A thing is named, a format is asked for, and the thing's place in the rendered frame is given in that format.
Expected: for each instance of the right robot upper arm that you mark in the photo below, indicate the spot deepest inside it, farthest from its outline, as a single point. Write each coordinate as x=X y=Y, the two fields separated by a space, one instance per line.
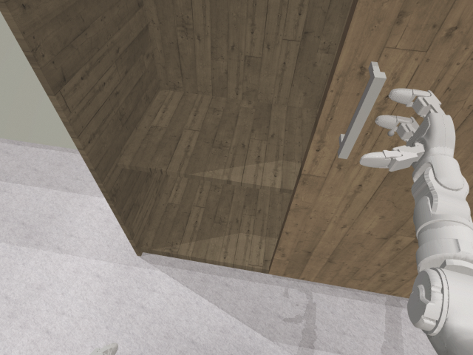
x=441 y=305

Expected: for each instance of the handle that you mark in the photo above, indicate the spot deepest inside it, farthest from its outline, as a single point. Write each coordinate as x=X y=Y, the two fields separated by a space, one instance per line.
x=372 y=90

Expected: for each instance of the robot right forearm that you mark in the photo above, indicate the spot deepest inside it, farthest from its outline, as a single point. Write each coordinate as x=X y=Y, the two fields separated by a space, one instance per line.
x=442 y=216

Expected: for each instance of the right robot hand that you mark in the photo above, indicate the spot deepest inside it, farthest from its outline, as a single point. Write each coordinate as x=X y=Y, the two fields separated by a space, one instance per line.
x=435 y=135

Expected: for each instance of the wardrobe door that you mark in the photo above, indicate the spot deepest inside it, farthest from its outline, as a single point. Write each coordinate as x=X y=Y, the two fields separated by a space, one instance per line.
x=351 y=225

